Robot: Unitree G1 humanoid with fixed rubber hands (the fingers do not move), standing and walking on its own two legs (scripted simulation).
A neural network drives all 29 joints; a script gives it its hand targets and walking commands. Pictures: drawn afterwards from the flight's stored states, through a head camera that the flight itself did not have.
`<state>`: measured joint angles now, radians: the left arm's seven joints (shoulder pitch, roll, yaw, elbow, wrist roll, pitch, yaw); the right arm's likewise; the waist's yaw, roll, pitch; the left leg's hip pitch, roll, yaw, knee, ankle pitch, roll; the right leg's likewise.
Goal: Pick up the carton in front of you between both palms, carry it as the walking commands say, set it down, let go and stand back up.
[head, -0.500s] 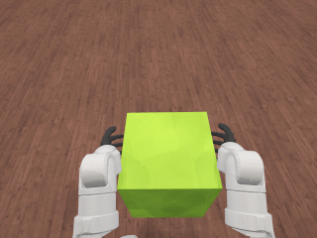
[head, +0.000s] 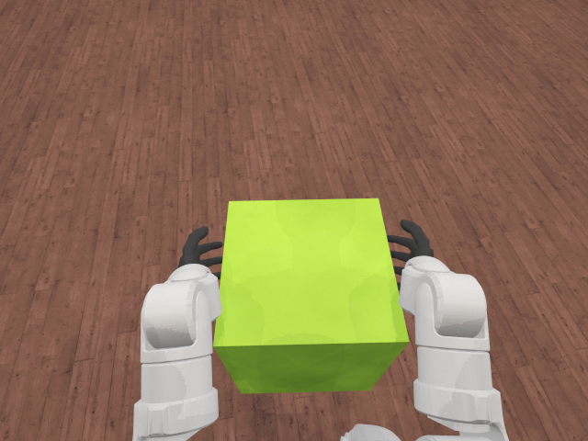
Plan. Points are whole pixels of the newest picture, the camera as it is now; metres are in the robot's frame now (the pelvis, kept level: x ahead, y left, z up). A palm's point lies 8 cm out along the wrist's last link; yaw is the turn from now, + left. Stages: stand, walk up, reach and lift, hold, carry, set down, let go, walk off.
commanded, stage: carry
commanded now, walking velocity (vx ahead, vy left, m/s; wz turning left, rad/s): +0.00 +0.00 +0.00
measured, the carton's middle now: (304, 303) +0.31 +0.00 -0.05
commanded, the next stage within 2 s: none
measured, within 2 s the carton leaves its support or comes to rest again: neither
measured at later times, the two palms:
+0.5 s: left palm (211, 174) +0.46 +0.14 +0.07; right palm (400, 167) +0.47 -0.15 +0.08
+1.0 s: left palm (194, 190) +0.45 +0.17 +0.05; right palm (377, 180) +0.47 -0.12 +0.05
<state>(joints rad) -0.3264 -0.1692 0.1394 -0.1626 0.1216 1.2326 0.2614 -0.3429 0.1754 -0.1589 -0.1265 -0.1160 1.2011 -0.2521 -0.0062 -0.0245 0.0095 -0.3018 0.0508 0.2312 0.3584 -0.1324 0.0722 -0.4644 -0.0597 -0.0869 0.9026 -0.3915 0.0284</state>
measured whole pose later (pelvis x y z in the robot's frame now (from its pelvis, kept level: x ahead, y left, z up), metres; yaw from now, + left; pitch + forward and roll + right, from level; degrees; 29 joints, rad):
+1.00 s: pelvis +0.17 +0.01 -0.01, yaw +4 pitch +3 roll -2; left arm -0.26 -0.15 0.10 0.02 0.17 1.05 0.21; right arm -0.27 0.15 -0.12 0.03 -0.17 1.04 -0.21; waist 0.00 0.02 -0.11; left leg -0.08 0.04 0.16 0.49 -0.39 -0.01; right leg -0.30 -0.07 -0.20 0.50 -0.21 0.01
